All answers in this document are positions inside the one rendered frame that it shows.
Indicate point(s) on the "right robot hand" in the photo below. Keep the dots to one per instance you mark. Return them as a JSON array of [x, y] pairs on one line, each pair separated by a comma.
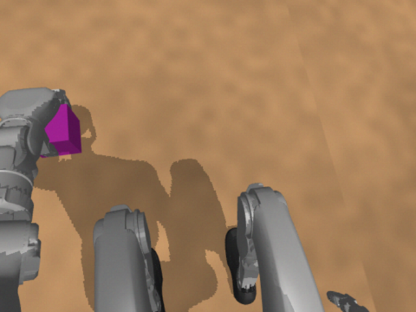
[[345, 302]]

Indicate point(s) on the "cube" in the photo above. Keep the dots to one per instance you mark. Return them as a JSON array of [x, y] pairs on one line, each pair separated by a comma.
[[63, 132]]

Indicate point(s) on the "left robot foot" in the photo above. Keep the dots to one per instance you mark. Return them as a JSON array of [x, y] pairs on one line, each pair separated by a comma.
[[158, 279]]

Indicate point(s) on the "left robot arm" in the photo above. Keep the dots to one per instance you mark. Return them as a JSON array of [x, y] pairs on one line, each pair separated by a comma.
[[21, 141]]

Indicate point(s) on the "left robot hand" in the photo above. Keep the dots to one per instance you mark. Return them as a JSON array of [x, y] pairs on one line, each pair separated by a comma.
[[41, 104]]

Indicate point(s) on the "right robot foot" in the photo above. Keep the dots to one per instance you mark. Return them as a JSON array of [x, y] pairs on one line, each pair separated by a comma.
[[243, 296]]

